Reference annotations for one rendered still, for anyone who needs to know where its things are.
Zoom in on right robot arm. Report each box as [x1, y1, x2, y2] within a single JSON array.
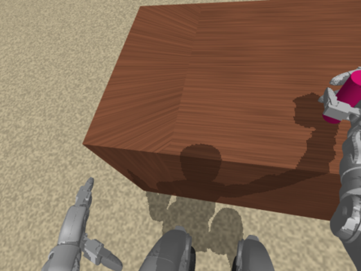
[[330, 121, 361, 271]]

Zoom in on can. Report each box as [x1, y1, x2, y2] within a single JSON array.
[[323, 70, 361, 124]]

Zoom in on left robot arm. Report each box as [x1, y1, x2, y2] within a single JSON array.
[[41, 244, 82, 271]]

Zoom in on left robot hand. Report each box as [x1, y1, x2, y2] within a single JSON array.
[[57, 177, 123, 271]]

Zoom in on right robot hand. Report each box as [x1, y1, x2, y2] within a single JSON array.
[[318, 67, 361, 127]]

